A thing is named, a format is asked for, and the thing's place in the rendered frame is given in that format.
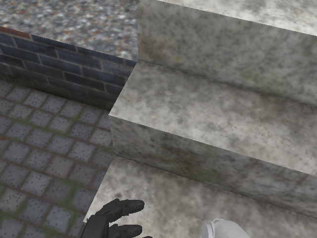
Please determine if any left robot hand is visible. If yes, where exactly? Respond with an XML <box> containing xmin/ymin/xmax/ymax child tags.
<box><xmin>80</xmin><ymin>198</ymin><xmax>153</xmax><ymax>238</ymax></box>

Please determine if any right robot thigh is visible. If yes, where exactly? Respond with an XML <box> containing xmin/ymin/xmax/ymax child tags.
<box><xmin>201</xmin><ymin>219</ymin><xmax>251</xmax><ymax>238</ymax></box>

